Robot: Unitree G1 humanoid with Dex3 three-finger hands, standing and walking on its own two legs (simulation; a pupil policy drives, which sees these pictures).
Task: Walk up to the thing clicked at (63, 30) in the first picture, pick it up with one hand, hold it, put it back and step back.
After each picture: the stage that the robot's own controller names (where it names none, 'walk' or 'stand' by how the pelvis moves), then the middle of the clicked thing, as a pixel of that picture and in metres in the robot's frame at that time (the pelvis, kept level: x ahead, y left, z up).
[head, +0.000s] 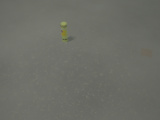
stand; (64, 32) +1.51 +0.20 -0.66
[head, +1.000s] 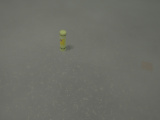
walk; (62, 41) +1.37 +0.15 -0.65
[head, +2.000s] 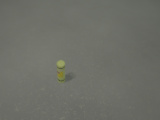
walk; (61, 72) +0.85 +0.14 -0.65
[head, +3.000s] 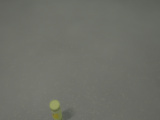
walk; (56, 112) +0.52 +0.19 -0.62
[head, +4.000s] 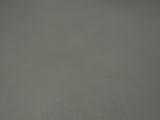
stand; out of the picture +0.37 +0.16 -0.65
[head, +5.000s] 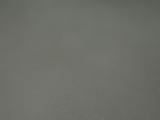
stand; out of the picture +0.35 +0.18 -0.66
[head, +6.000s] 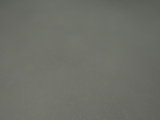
stand; out of the picture +0.36 +0.17 -0.66
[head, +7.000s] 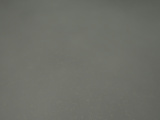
stand; out of the picture +0.35 +0.16 -0.66
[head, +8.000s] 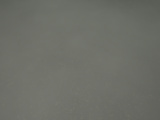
go down; out of the picture +0.35 +0.16 -0.66
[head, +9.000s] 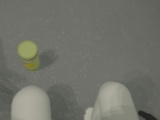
go down; (30, 58) +0.46 +0.17 -0.30
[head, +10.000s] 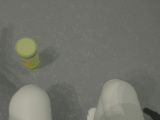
go down; (29, 56) +0.45 +0.17 -0.26
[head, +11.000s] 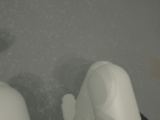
close in; out of the picture +0.45 +0.22 -0.17
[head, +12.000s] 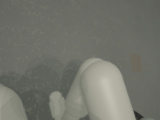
close; out of the picture +0.45 +0.24 -0.17
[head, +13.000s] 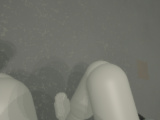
lift; out of the picture +0.39 +0.22 -0.16
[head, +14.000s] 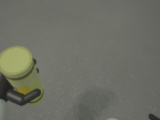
lift; (27, 82) +0.33 +0.17 +0.04
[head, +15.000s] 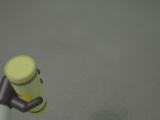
hold; (30, 91) +0.31 +0.17 +0.04
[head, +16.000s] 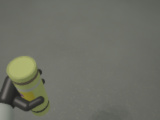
hold; (33, 90) +0.31 +0.17 +0.04
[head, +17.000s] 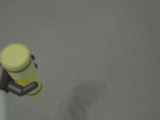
crouch; (26, 75) +0.37 +0.17 -0.01
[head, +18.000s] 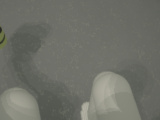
lower; out of the picture +0.51 +0.21 -0.05
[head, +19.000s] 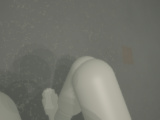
lower; out of the picture +0.47 +0.27 -0.18
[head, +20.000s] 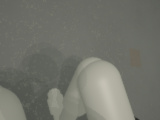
lower; out of the picture +0.46 +0.26 -0.18
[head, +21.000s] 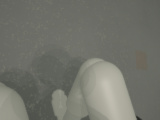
lower; out of the picture +0.45 +0.26 -0.17
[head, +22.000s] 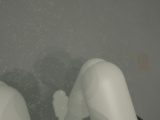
lower; out of the picture +0.44 +0.25 -0.17
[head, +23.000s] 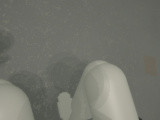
open; out of the picture +0.43 +0.22 -0.17
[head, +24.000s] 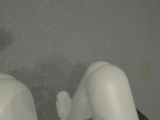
stand; out of the picture +0.43 +0.22 -0.18
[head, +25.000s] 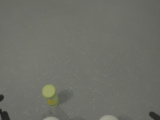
stand; (51, 96) +0.41 +0.15 -0.48
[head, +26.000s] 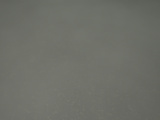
stand; out of the picture +0.38 +0.14 -0.60
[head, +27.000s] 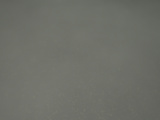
stand; out of the picture +0.38 +0.14 -0.60
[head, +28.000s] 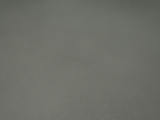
stand; out of the picture +0.40 +0.13 -0.65
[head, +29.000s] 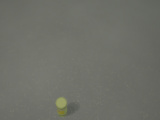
walk; (61, 108) +0.42 +0.09 -0.64
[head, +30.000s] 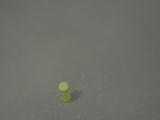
walk; (65, 93) +0.58 +0.15 -0.63
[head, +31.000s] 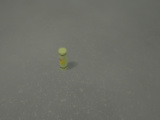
walk; (63, 59) +0.92 +0.15 -0.63
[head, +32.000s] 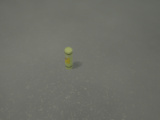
stand; (68, 58) +1.00 +0.12 -0.65
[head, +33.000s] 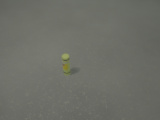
stand; (66, 65) +1.02 +0.16 -0.66
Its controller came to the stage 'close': yes
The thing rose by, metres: 0.70
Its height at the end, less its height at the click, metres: +0.00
